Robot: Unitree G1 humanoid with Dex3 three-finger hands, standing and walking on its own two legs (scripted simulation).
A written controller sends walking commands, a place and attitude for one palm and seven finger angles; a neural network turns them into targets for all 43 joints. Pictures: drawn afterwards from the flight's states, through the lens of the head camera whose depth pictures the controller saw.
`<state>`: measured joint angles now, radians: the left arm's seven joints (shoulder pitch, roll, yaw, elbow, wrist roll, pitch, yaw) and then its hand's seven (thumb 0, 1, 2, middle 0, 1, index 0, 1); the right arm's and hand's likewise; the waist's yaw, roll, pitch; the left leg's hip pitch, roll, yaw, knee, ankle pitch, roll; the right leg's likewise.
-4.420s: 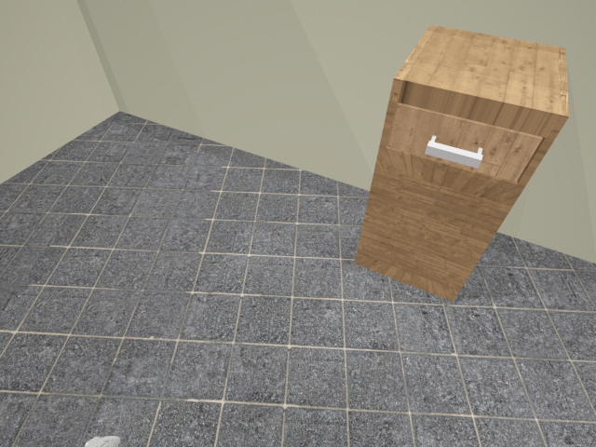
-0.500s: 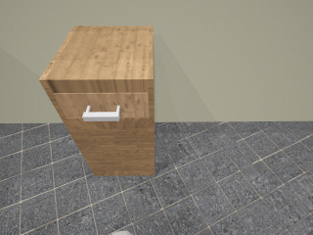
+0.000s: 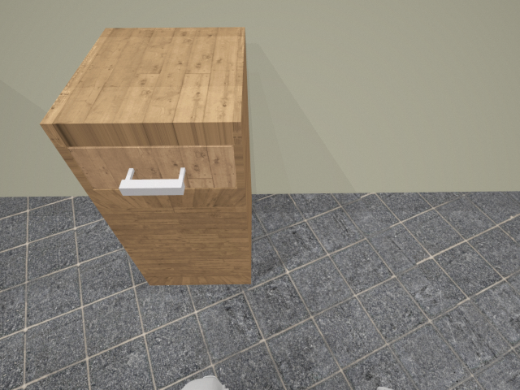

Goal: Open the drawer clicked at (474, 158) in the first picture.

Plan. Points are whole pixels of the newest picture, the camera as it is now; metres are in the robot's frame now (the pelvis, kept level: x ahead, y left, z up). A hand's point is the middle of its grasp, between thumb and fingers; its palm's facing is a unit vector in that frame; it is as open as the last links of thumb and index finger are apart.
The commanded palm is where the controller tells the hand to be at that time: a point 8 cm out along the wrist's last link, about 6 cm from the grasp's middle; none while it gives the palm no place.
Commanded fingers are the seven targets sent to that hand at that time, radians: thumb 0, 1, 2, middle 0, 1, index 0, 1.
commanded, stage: come to a stop and stand still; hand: left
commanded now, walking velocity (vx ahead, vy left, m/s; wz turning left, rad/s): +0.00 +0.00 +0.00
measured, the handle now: (154, 179) +0.54 +0.29 -0.07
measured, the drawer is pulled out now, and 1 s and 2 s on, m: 0.00 0.00 0.00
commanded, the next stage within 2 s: look again from close up in 1.74 s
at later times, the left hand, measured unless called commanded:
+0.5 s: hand out of the picture -0.01 +0.14 -0.16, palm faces +0.03 -0.98 -0.21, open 7.3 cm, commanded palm none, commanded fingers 0.00 0.90 0.90 -0.20 -0.30 -0.20 -0.30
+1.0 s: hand out of the picture +0.02 +0.13 -0.15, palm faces +0.05 -0.98 -0.18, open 7.4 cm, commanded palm none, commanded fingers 0.00 0.90 0.90 -0.20 -0.30 -0.20 -0.30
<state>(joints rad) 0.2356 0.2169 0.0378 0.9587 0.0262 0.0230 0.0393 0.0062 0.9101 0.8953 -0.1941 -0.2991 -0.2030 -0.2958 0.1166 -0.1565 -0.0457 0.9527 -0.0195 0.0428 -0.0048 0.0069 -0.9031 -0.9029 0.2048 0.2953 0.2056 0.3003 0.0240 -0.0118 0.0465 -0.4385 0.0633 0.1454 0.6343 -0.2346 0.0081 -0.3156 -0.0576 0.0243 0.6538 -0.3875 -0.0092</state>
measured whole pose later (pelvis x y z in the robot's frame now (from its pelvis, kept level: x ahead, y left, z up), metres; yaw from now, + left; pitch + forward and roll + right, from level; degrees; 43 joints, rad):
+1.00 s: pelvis +0.03 -0.04 +0.02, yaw +1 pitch +0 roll +1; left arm 0.31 0.13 -0.01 1.11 0.02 -0.03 0.03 0.01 0.91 0.90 -0.20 -0.30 -0.20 -0.30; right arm 0.27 -0.16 0.01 1.11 -0.02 -0.02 -0.03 0.02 -0.92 -0.90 0.20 0.29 0.20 0.30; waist 0.00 0.01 0.01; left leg -0.25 0.02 0.06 0.47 -0.23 -0.01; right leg -0.16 0.02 -0.03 0.49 -0.34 -0.04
